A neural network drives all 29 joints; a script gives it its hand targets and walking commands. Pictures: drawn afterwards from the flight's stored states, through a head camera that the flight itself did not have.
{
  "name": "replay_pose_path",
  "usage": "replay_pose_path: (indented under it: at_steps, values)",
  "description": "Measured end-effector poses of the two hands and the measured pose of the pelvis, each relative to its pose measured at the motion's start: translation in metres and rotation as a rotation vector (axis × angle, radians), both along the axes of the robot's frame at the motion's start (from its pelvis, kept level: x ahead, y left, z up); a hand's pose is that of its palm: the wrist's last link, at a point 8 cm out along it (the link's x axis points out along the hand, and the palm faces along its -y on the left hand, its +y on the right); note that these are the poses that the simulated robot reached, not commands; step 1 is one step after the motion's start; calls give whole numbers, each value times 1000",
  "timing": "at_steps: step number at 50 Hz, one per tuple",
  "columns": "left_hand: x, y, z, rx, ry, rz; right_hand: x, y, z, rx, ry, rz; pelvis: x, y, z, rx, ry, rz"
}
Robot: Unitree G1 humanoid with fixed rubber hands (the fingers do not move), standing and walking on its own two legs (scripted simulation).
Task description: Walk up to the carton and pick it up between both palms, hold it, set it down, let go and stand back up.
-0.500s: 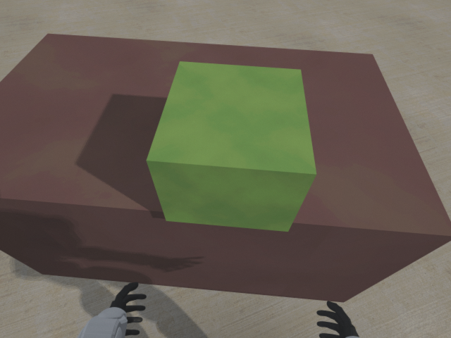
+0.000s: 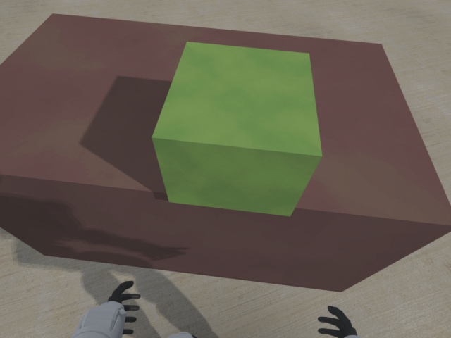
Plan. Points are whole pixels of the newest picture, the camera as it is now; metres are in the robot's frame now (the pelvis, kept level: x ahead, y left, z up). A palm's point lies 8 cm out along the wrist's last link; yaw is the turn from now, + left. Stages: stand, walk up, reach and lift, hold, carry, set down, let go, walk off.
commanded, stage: let go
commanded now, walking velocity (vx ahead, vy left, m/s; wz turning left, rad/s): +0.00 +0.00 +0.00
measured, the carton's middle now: (238, 128) +0.54 +0.01 +0.03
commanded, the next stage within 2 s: stand in 0.06 s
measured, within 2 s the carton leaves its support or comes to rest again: neither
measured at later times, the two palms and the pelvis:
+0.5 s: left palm out of the picture +0.08 +0.26 -0.14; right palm out of the picture +0.08 -0.20 -0.12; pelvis +0.10 +0.03 +0.01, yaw -1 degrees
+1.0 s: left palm out of the picture +0.09 +0.26 -0.14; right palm out of the picture +0.05 -0.16 -0.14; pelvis +0.11 +0.05 +0.01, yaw -2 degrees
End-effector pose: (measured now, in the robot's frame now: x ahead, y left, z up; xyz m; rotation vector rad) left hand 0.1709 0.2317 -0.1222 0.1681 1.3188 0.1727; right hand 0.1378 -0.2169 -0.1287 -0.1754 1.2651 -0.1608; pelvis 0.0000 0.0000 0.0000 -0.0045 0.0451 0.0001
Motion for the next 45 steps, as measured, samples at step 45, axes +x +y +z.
replay_pose_path:
  at_steps: [45]
  values:
    - [-64,34,-18,-26,89,6,-68,60,-10,46,209,-117,124,50,7,-17,-25,-28]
